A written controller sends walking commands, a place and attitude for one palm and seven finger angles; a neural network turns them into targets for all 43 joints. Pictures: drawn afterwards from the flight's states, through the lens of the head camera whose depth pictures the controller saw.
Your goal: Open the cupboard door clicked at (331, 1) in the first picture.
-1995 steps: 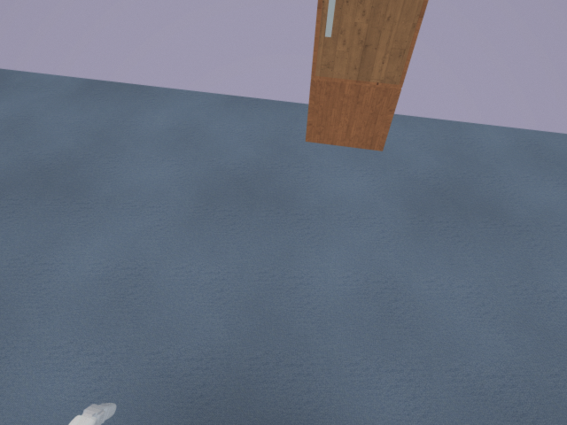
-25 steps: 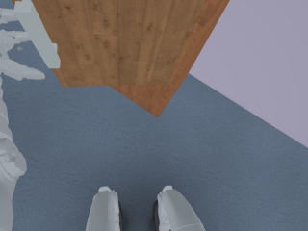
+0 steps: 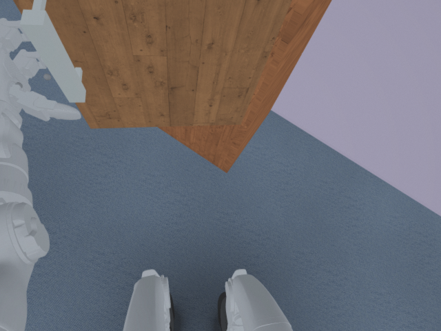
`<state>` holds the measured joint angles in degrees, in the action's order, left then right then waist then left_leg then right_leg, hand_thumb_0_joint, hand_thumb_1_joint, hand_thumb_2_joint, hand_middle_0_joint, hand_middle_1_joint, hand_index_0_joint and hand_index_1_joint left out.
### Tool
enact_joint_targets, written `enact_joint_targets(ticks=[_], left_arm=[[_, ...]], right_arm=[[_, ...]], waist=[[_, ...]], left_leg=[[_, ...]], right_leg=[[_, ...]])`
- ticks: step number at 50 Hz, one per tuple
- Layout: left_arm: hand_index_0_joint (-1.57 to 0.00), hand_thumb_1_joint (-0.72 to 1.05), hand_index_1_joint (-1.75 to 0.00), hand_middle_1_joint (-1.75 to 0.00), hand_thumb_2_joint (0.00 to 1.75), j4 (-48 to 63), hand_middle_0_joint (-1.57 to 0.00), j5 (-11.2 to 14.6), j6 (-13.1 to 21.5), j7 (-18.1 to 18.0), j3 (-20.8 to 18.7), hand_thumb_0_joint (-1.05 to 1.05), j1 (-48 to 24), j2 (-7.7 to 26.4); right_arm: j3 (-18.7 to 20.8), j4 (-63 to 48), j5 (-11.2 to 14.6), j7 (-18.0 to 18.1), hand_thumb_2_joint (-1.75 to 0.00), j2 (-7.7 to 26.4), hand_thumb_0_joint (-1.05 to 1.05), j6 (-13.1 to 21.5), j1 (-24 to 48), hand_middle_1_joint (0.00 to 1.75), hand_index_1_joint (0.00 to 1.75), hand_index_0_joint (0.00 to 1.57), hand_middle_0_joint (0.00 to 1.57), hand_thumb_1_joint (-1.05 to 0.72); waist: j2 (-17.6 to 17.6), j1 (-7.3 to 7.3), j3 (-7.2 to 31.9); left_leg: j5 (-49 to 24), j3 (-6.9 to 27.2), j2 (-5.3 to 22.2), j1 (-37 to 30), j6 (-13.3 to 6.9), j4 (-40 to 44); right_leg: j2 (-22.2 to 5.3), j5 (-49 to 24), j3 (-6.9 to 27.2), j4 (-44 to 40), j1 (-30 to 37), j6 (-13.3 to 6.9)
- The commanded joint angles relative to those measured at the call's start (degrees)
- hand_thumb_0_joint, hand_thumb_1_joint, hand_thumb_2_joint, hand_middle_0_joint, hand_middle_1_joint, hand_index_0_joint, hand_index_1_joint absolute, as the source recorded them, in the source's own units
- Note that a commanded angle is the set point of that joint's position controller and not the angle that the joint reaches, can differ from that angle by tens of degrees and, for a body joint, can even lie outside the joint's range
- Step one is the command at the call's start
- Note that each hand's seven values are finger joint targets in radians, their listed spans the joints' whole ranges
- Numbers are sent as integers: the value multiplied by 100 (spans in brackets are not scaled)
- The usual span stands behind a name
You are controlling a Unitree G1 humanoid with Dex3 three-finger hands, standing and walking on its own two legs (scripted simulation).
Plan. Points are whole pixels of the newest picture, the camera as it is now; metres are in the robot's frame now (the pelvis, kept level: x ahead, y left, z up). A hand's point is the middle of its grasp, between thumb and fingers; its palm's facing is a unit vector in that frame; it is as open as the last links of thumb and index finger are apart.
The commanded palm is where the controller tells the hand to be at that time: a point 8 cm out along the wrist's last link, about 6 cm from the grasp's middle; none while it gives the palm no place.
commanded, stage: slide the fingers in behind the handle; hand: left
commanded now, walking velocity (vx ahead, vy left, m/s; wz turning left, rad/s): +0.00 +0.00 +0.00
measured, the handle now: (61, 52) +0.57 +0.23 +0.06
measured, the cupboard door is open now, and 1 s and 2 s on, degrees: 40 40 40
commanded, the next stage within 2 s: close the thumb around the handle in 1.04 s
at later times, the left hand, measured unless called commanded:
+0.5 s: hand (72, 75) +0.53 +0.21 +0.06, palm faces +0.03 -1.00 -0.02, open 14.0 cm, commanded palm +0.51 +0.24 +0.06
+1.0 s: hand (74, 76) +0.53 +0.20 +0.06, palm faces +0.05 -1.00 -0.01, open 14.0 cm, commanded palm +0.51 +0.23 +0.06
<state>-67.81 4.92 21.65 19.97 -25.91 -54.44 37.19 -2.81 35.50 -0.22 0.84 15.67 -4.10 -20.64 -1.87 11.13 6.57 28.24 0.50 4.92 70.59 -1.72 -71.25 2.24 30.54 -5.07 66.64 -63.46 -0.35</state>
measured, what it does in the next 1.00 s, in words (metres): stands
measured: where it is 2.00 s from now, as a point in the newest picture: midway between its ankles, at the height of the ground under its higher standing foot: outside the picture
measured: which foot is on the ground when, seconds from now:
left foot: down 0.00-1.00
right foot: down 0.00-1.00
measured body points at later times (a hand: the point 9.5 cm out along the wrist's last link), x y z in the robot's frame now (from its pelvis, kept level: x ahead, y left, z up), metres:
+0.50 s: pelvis +0.00 +0.00 +0.00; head +0.16 +0.03 +0.42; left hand +0.52 +0.26 +0.06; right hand +0.00 -0.27 -0.11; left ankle +0.04 +0.10 -0.63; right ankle +0.00 -0.12 -0.63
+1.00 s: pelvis +0.01 +0.00 +0.00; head +0.16 +0.03 +0.42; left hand +0.52 +0.26 +0.06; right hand +0.01 -0.27 -0.10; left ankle +0.04 +0.10 -0.63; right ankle +0.00 -0.12 -0.63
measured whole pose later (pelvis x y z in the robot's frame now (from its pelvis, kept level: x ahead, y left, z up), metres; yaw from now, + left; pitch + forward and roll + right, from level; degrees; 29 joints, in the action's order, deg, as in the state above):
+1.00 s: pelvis +0.01 +0.00 +0.00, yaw +1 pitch +27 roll -5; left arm -67.4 4.7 24.5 12.1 -21.6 -53.8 29.7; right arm -1.7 37.2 -1.3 -0.8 14.6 -4.2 -21.3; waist -2.2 10.5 7.5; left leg 28.4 0.5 4.2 69.0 -1.5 -70.2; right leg 1.7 31.1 -4.9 66.1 -62.0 -0.4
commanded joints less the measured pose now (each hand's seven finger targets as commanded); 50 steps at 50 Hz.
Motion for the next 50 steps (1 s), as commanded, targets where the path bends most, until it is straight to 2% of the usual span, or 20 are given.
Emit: enact_joint_targets(ticks=[1,3,6,10,12,14,17,20,25,26,28,29,32,34,36,38,41,42,48,50], left_arm=[[-30,-50,-120,-120,30,1341,-30,167,350,-17,-121,0,-2504,1365],[-30,-50,-120,-120,30,1496,-30,170,419,-66,-190,0,-2457,1415],[-30,-50,-120,-120,30,1361,-30,130,475,-149,3,0,-2418,1106],[-30,-50,-120,-120,30,1237,-30,76,415,-293,71,0,-2404,952],[-30,-50,-120,-120,30,1118,-30,56,367,-351,-98,0,-2402,1191],[-30,-50,-120,-120,30,1134,-30,30,375,-381,-44,0,-2405,1139],[-30,-50,-120,-120,30,1274,-30,-22,508,-466,-57,0,-2524,1146],[-30,-50,-120,-120,30,1391,-30,3,611,-519,115,0,-2527,830],[-30,-50,-120,-120,30,1149,-30,26,523,-545,197,0,-2653,725],[-30,-50,-120,-120,30,1211,-30,2,521,-562,109,0,-2605,837],[-30,-50,-120,-120,30,1415,-30,10,554,-602,156,0,-2626,744],[-30,-50,-120,-120,30,1329,-30,-6,548,-616,206,0,-2489,630],[-30,-50,-120,-120,30,1314,-30,-35,593,-687,418,0,-2651,390],[-30,-50,-120,-120,30,1264,-30,-71,602,-719,306,0,-2657,584],[-30,-50,-120,-120,30,1302,-30,-62,644,-697,400,0,-2637,432],[-30,-50,-120,-120,30,1343,-30,-41,664,-693,282,0,-2568,548],[-30,-50,-120,-120,30,1426,-30,-22,713,-662,555,0,-2593,196],[-30,-50,-120,-120,30,1363,-30,19,698,-679,481,0,-2550,241],[-30,-50,-120,-120,30,1284,-30,-14,708,-704,373,0,-2438,397],[-30,-50,-120,-120,30,1362,-30,5,747,-708,545,0,-2616,160]], right_arm=[[406,-128,-19,63,-90,1124,0,56,-1163,30,30,20,20,-90],[414,-135,-35,57,-90,1106,0,73,-1145,30,30,20,20,-90],[413,-74,-44,21,-90,1070,0,75,-1153,30,30,20,20,-90],[427,-87,-58,-3,-90,1060,0,70,-1182,30,30,20,20,-90],[411,-101,-53,8,-90,1082,0,52,-1172,30,30,20,20,-90],[398,-147,-48,-4,-90,1054,0,54,-1149,30,30,20,20,-90],[400,-125,-76,-13,-90,1031,0,64,-1153,30,30,20,20,-90],[420,-127,-103,-53,-90,1008,0,88,-1172,30,30,20,20,-90],[423,-71,-85,-43,-90,1029,0,77,-1203,30,30,20,20,-90],[431,-78,-81,-42,-90,1037,0,71,-1193,30,30,20,20,-90],[449,-92,-95,-55,-90,1020,0,76,-1185,30,30,20,20,-90],[452,-89,-99,-67,-90,1001,0,75,-1182,30,30,20,20,-90],[454,-41,-120,-97,-90,992,0,76,-1196,30,30,20,20,-90],[463,-23,-118,-88,-90,1031,0,59,-1217,30,30,20,20,-90],[472,-24,-119,-96,-90,1010,0,69,-1210,30,30,20,20,-90],[476,-18,-125,-99,-90,1023,0,54,-1217,30,30,20,20,-90],[488,-16,-127,-124,-90,985,0,44,-1180,30,30,20,20,-90],[493,9,-128,-122,-90,998,0,37,-1195,30,30,20,20,-90],[486,-5,-118,-117,-90,1012,0,18,-1182,30,30,20,20,-90],[490,-4,-135,-121,-90,984,0,26,-1188,30,30,20,20,-90]], waist=[[-1125,70,3152],[-1188,2,3369],[-1143,61,3163],[-1004,108,3070],[-840,93,2976],[-800,69,2945],[-1018,41,3131],[-1052,87,3179],[-838,195,2945],[-985,89,3092],[-1086,72,3292],[-1060,50,3262],[-989,164,3084],[-880,172,3047],[-996,154,3174],[-1026,93,3192],[-1191,128,3230],[-998,141,3145],[-918,102,3076],[-1026,174,3021]], left_leg=[[-2453,463,-145,-3437,-28,612],[-2576,455,-154,-3495,-18,581],[-2595,510,-136,-3582,6,607],[-2463,493,-155,-3444,-22,614],[-2302,430,-164,-3178,-39,612],[-2202,398,-191,-3022,-49,625],[-2358,429,-177,-3240,-18,600],[-2442,475,-175,-3406,-9,605],[-2104,443,-195,-3145,-42,633],[-2194,434,-192,-3222,-20,643],[-2358,441,-198,-3398,-12,638],[-2389,447,-202,-3424,3,642],[-2286,487,-187,-3418,-2,639],[-2208,477,-191,-3321,-13,650],[-2318,469,-202,-3461,-4,642],[-2432,477,-195,-3529,7,658],[-2628,523,-185,-3778,41,667],[-2568,512,-188,-3690,25,672],[-2491,473,-211,-3525,13,678],[-2557,519,-202,-3662,11,689]], right_leg=[[146,-1833,213,-780,459,-81],[141,-1931,233,-738,556,-88],[151,-1837,181,-740,349,-96],[154,-1803,189,-749,373,-96],[146,-1796,219,-780,545,-68],[149,-1792,243,-784,671,-70],[138,-1833,234,-721,574,-91],[153,-1827,202,-696,461,-102],[149,-1680,228,-788,502,-75],[140,-1726,226,-763,539,-85],[132,-1831,227,-754,557,-97],[135,-1827,207,-752,533,-101],[148,-1725,194,-769,377,-89],[143,-1703,208,-792,449,-94],[144,-1770,211,-782,420,-102],[145,-1827,195,-774,470,-115],[143,-1878,154,-758,314,-123],[151,-1893,157,-791,405,-113],[149,-1917,183,-794,515,-113],[148,-1888,156,-779,368,-123]])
